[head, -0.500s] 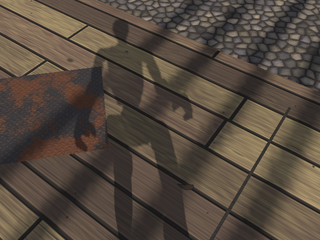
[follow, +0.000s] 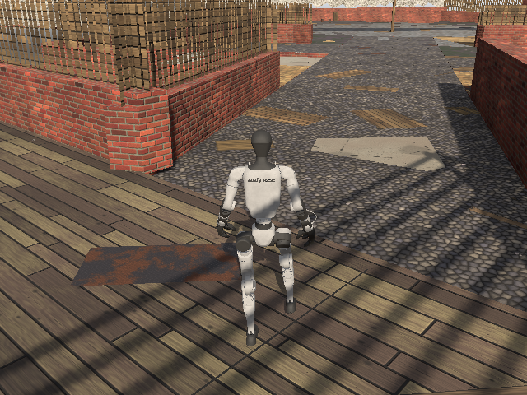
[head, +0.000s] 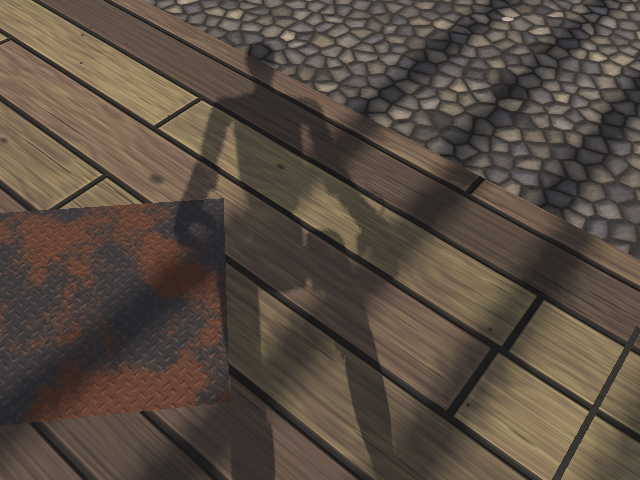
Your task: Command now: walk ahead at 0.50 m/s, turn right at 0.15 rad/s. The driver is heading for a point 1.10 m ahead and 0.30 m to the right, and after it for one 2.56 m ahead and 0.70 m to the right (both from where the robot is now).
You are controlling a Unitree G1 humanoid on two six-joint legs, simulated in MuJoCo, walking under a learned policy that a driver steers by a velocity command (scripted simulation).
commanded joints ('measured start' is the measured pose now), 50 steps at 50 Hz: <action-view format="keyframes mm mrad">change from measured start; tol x32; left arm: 1 -113 60 6 -86 -13 -16 -16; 12 327 227 78 -56 -17 -2 -24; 50 -63 15 3 -186 -3 24 -15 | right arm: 1 27 -174 -48 -16 1 -17 -4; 50 2 -179 -55 46 23 -33 1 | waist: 1 -37 95 36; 12 147 -166 -434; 32 33 -71 -76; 35 -6 397 -369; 50 -18 106 16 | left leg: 1 -29 289 -66 -117 200 120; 9 165 304 61 297 946 34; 12 -633 10 -50 1095 -340 -101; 13 -733 84 -109 1127 -288 -81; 32 -223 107 -48 179 166 -83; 35 420 546 -786 79 -240 176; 50 -45 323 5 -110 256 99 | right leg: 1 45 20 -13 -90 84 -23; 9 300 175 -122 -177 -192 -151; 12 1112 -215 786 -358 -325 -450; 20 451 -22 276 -492 -6 -336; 31 532 -13 385 -305 -174 -210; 36 -106 131 152 582 -619 -53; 50 80 41 -19 -26 -97 -36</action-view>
